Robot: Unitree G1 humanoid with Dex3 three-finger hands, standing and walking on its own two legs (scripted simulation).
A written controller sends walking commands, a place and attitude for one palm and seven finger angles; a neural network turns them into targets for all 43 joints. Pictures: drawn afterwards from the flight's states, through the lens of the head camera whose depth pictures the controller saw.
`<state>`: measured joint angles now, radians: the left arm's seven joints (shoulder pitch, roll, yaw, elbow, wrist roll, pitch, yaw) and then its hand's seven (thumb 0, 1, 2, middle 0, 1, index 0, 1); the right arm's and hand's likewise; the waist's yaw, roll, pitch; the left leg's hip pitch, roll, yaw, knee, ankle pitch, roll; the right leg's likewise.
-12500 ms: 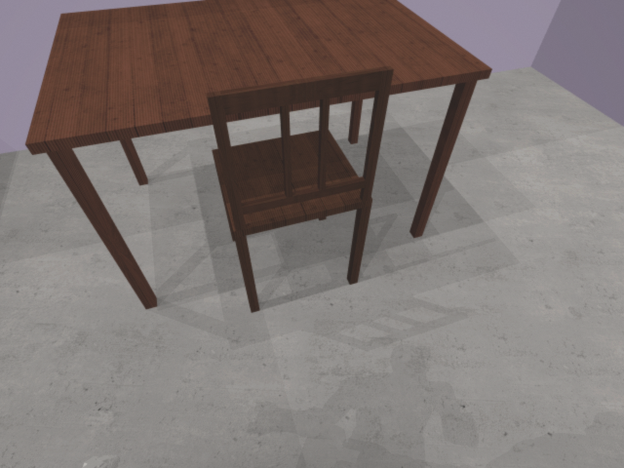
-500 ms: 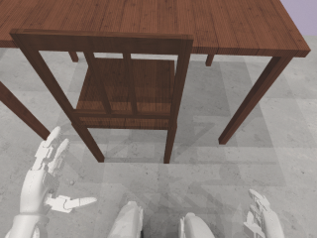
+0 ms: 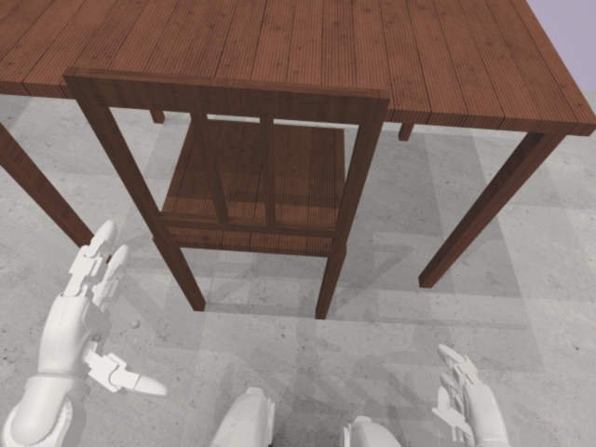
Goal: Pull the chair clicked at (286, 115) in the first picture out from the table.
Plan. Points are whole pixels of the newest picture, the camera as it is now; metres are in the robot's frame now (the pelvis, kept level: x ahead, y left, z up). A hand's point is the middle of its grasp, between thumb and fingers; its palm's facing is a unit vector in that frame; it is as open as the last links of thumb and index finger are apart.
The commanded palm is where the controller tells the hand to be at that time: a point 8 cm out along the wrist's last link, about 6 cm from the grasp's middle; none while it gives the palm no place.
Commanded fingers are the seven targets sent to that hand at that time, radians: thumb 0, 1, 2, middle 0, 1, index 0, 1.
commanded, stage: raise the hand toward the chair's back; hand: left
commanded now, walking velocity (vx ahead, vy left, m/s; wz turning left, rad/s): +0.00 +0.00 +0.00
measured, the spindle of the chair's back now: (212, 174) +0.52 +0.19 -0.01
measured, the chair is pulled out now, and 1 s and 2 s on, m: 0.00 0.00 0.00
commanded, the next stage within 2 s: aim the fingers beside a spindle in 0.50 s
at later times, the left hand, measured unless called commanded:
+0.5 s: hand (159, 319) +0.25 +0.19 +0.05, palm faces +0.04 -1.00 -0.06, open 16.9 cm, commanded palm +0.22 +0.24 +0.06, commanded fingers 0.00 -0.50 0.30 -0.06 -0.08 -0.06 -0.08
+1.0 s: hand (173, 299) +0.28 +0.18 +0.04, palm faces +0.03 -1.00 -0.04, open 16.9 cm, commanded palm +0.26 +0.23 +0.04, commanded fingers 0.00 -0.50 0.30 -0.06 -0.08 -0.06 -0.08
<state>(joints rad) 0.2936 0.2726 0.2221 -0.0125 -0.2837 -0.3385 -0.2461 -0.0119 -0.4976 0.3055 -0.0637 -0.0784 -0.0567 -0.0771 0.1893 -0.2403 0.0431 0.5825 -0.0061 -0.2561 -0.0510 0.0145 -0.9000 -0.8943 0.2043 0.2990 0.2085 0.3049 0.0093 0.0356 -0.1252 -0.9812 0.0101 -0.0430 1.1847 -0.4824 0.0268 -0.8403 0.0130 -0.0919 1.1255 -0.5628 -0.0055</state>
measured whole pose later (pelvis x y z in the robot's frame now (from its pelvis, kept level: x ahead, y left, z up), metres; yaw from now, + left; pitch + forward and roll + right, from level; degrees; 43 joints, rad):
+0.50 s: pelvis +0.00 -0.02 +0.00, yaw +0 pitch +16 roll -2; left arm 0.28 0.26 0.23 0.03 -0.29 -0.35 -0.24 -0.01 -0.50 0.30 -0.06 -0.08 -0.06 -0.08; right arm 0.20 -0.26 0.02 0.60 0.00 -0.25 -0.05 0.02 -0.90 -0.89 0.20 0.30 0.21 0.30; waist 0.00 0.04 -0.13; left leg -0.97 0.02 -0.03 1.17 -0.48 0.00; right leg -0.85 0.03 -0.08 1.14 -0.57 -0.03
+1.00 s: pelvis -0.01 -0.02 -0.01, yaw -1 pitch +17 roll -2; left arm 0.12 0.25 0.22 0.17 -0.27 -0.37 -0.23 -0.01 -0.50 0.30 -0.06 -0.08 -0.06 -0.08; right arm 0.20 -0.26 0.03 0.62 0.00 -0.26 -0.06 0.02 -0.90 -0.89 0.20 0.30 0.21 0.30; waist -0.01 0.03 -0.14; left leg -1.01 0.03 -0.03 1.20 -0.48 0.00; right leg -0.90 0.03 -0.07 1.18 -0.57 -0.03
